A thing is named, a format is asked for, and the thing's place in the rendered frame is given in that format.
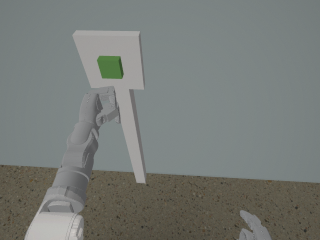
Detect panel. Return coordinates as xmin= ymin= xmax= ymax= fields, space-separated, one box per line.
xmin=72 ymin=30 xmax=147 ymax=184

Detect robot right hand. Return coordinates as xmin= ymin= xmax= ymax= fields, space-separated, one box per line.
xmin=237 ymin=210 xmax=273 ymax=240

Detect button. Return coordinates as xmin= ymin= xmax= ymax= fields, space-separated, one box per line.
xmin=97 ymin=55 xmax=124 ymax=79

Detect robot left forearm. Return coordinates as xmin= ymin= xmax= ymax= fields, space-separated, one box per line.
xmin=24 ymin=121 xmax=99 ymax=240

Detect left robot upper arm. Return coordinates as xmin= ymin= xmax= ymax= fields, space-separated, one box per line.
xmin=26 ymin=212 xmax=84 ymax=240

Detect robot left hand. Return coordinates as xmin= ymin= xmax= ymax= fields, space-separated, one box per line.
xmin=78 ymin=86 xmax=121 ymax=130

